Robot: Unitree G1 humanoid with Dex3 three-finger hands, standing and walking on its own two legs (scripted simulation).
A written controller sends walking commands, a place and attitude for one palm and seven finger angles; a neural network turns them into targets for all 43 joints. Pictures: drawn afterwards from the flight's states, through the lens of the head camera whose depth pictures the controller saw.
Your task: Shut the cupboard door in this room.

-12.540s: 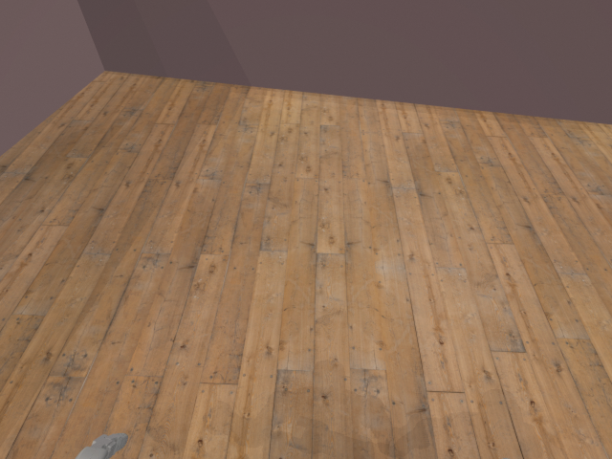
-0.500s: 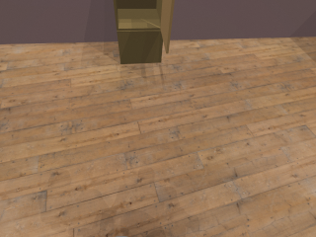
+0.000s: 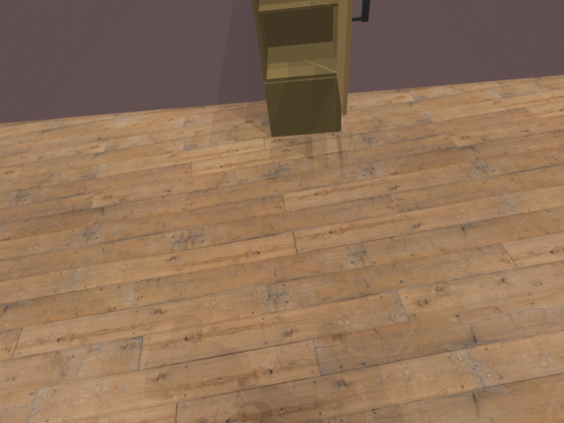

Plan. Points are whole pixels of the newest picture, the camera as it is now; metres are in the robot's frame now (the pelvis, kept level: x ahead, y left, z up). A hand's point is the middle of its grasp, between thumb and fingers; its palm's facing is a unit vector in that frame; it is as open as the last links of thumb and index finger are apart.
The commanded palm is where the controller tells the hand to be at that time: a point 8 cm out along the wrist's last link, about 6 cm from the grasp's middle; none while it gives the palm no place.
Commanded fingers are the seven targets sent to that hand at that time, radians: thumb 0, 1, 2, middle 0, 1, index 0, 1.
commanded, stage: stand and wait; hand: left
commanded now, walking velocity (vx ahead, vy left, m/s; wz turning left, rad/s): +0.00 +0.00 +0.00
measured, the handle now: (360, 2) +1.41 -0.21 +0.03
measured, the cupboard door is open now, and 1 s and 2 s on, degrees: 88 88 88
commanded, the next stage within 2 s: turn or walk to find it in 0.08 s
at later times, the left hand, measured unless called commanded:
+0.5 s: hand out of the picture -0.07 +0.18 -0.18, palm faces +0.15 -0.98 -0.16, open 7.3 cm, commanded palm none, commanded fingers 0.00 0.90 0.90 -0.20 -0.30 -0.20 -0.30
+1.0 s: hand out of the picture +0.07 +0.18 -0.16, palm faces +0.13 -0.96 -0.24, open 7.2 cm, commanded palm none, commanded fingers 0.00 0.90 0.90 -0.20 -0.30 -0.20 -0.30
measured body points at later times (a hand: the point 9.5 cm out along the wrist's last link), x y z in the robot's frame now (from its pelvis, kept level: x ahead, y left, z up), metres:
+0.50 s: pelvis -0.02 +0.02 +0.00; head -0.02 +0.03 +0.45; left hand -0.07 +0.23 -0.17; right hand +0.06 -0.21 -0.15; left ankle -0.07 +0.13 -0.74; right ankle +0.00 -0.08 -0.73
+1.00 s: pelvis +0.04 -0.01 +0.00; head +0.07 -0.02 +0.45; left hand +0.06 +0.23 -0.14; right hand +0.04 -0.24 -0.17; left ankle +0.00 +0.12 -0.69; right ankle +0.05 -0.12 -0.74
